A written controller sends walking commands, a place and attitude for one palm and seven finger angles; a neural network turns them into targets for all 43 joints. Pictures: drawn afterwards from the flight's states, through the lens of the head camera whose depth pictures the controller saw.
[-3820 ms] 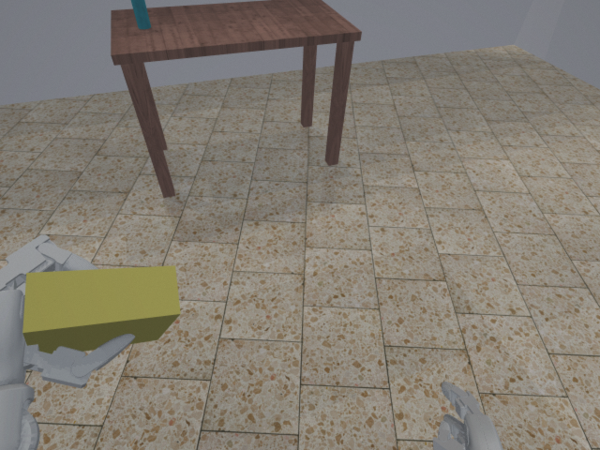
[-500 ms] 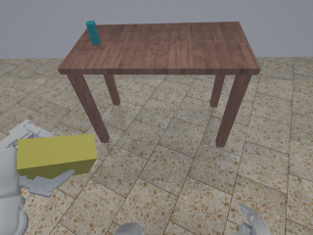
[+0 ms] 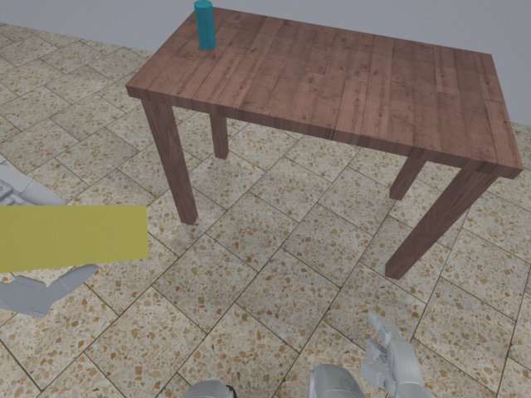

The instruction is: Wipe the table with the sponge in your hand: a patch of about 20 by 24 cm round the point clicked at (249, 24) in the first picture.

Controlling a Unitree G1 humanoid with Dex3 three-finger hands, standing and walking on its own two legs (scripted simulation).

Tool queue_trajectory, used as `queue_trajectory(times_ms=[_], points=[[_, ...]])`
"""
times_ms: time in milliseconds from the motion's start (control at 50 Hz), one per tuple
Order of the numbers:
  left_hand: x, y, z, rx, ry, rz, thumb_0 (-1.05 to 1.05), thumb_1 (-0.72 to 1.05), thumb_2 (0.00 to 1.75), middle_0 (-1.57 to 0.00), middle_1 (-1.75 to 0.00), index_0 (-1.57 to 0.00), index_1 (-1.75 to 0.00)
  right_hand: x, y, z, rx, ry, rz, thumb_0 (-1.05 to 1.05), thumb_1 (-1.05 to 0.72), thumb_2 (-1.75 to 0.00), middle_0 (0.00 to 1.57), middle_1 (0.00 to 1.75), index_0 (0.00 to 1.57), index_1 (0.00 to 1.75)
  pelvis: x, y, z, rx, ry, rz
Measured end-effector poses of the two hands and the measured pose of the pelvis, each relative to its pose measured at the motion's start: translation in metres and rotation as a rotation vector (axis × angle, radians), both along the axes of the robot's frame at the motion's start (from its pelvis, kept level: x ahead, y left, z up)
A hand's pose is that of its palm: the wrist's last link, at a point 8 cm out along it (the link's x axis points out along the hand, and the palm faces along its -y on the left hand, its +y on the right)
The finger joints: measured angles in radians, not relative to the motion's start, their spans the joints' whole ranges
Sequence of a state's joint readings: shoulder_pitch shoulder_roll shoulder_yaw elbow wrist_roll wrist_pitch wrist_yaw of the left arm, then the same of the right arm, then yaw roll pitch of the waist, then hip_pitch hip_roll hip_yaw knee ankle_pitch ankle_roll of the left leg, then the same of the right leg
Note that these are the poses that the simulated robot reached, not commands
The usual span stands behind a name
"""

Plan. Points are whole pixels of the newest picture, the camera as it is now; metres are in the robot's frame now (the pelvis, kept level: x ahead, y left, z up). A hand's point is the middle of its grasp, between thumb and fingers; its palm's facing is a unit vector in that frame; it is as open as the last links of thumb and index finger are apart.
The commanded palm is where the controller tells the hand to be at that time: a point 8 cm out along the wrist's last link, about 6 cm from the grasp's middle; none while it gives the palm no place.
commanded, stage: turn to face it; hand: left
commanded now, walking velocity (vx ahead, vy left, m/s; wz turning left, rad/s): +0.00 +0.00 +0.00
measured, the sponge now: (89, 238) +0.25 +0.19 +0.18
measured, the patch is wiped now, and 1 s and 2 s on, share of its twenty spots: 0.00 0.00 0.00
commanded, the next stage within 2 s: take the last steps up to it in 1.66 s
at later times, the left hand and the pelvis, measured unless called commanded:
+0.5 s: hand (155, 187) +0.30 +0.13 +0.20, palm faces +0.27 -0.87 -0.42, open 9.5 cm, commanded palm +0.24 +0.20 +0.19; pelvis +0.05 -0.07 +0.01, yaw -5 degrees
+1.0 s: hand (290, 200) +0.30 -0.01 +0.19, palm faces -0.02 -0.83 -0.56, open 9.6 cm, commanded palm +0.26 +0.08 +0.19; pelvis +0.00 -0.12 +0.00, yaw -24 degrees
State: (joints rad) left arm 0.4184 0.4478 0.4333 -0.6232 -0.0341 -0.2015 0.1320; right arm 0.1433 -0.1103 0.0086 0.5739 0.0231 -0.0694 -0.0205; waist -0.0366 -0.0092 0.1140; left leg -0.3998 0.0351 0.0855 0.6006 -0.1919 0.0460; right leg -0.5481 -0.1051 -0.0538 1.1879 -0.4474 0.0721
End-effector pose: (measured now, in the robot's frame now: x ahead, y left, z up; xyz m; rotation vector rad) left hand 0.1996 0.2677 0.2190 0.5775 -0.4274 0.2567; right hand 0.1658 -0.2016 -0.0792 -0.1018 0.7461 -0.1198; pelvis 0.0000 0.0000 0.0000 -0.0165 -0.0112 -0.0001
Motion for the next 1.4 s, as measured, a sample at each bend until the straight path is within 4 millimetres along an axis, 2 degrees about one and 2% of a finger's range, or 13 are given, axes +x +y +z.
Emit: queue_trajectory(times_ms=[100,200,300,340,400,520,680,780,860,980,1160,1280,1400], points=[[-0.032,-0.004,0.020,0.028,0.011,0.114,-0.01,-0.44,1.00,-0.82,-1.33,-0.82,-1.33,0.028,0.002,0.005,0.023,-0.003,0.102,0.01,-0.90,-0.90,0.21,0.30,0.20,0.30,0.020,-0.017,0.010,-0.026,0.021,0.047],[-0.041,-0.010,-0.004,-0.041,0.037,0.300,-0.01,-0.44,1.00,-0.82,-1.33,-0.82,-1.33,0.058,-0.023,-0.004,0.008,-0.028,0.158,0.01,-0.90,-0.90,0.21,0.30,0.20,0.30,0.040,-0.045,0.003,0.007,0.004,0.040],[-0.001,-0.035,-0.044,-0.252,0.084,0.316,-0.01,-0.45,1.00,-0.82,-1.33,-0.82,-1.33,0.079,-0.064,-0.004,-0.066,-0.050,0.162,0.01,-0.90,-0.90,0.21,0.30,0.20,0.30,0.049,-0.062,0.001,0.022,-0.022,0.038],[0.021,-0.052,-0.048,-0.283,0.105,0.244,-0.01,-0.45,1.00,-0.82,-1.33,-0.82,-1.33,0.081,-0.081,0.006,-0.093,-0.064,0.129,0.01,-0.90,-0.90,0.21,0.30,0.20,0.30,0.051,-0.066,0.005,0.034,-0.020,0.015],[0.049,-0.076,-0.035,-0.230,0.096,0.092,-0.01,-0.45,1.00,-0.81,-1.33,-0.82,-1.33,0.076,-0.104,0.024,-0.126,-0.090,0.054,0.01,-0.90,-0.90,0.20,0.29,0.20,0.30,0.051,-0.070,0.009,0.042,-0.004,-0.017],[0.069,-0.087,-0.001,-0.042,0.000,-0.108,-0.01,-0.45,1.00,-0.81,-1.33,-0.81,-1.33,0.046,-0.135,0.039,-0.182,-0.069,-0.091,0.01,-0.90,-0.90,0.20,0.29,0.20,0.30,0.053,-0.065,0.008,0.019,0.042,-0.106],[0.087,-0.078,-0.020,-0.047,0.110,-0.093,-0.01,-0.45,1.01,-0.81,-1.34,-0.81,-1.34,-0.013,-0.124,0.022,-0.118,0.061,-0.195,0.01,-0.90,-0.90,0.20,0.29,0.20,0.30,0.053,-0.059,0.013,-0.006,0.026,-0.225],[0.092,-0.120,-0.029,-0.091,0.169,-0.170,-0.01,-0.45,1.01,-0.81,-1.34,-0.81,-1.34,-0.045,-0.112,0.006,-0.026,0.097,-0.209,0.01,-0.90,-0.90,0.20,0.29,0.20,0.30,0.042,-0.070,0.013,-0.016,0.006,-0.292],[0.094,-0.165,-0.023,-0.021,0.156,-0.269,-0.01,-0.45,1.01,-0.81,-1.34,-0.81,-1.34,-0.065,-0.119,-0.008,0.037,0.083,-0.237,0.01,-0.90,-0.90,0.20,0.29,0.20,0.30,0.028,-0.090,0.006,0.001,-0.001,-0.341],[0.085,-0.221,-0.011,0.076,0.130,-0.354,-0.01,-0.46,1.01,-0.81,-1.34,-0.81,-1.34,-0.099,-0.162,-0.031,0.065,0.094,-0.319,0.01,-0.90,-0.90,0.21,0.30,0.20,0.30,0.003,-0.115,-0.004,0.016,-0.008,-0.392],[0.061,-0.245,-0.009,0.091,0.218,-0.364,-0.01,-0.46,1.01,-0.80,-1.34,-0.81,-1.34,-0.163,-0.223,-0.013,-0.019,0.120,-0.486,0.01,-0.90,-0.90,0.20,0.29,0.20,0.30,-0.026,-0.131,0.010,0.074,0.003,-0.484],[0.038,-0.253,-0.004,0.015,0.169,-0.392,-0.01,-0.45,1.01,-0.80,-1.34,-0.80,-1.34,-0.196,-0.238,0.001,-0.072,0.106,-0.526,0.01,-0.90,-0.90,0.20,0.29,0.20,0.30,-0.045,-0.134,0.014,0.085,0.002,-0.518],[0.023,-0.252,-0.005,-0.050,0.127,-0.414,-0.01,-0.45,1.01,-0.80,-1.34,-0.80,-1.34,-0.220,-0.231,0.013,-0.089,0.079,-0.542,0.01,-0.90,-0.90,0.20,0.29,0.20,0.30,-0.064,-0.131,0.016,0.092,0.016,-0.542]])
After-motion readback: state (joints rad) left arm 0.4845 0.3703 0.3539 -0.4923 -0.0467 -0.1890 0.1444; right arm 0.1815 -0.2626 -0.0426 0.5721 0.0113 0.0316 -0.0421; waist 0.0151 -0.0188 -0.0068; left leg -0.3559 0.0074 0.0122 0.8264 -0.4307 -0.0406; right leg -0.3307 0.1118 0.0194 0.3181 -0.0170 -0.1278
